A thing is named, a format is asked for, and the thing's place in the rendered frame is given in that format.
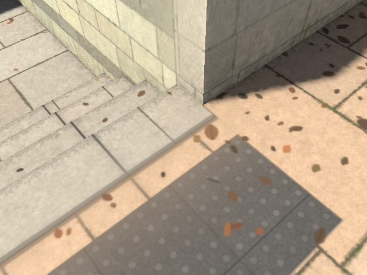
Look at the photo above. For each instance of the stairs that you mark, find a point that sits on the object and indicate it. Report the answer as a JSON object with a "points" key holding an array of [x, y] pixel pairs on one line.
{"points": [[41, 134]]}

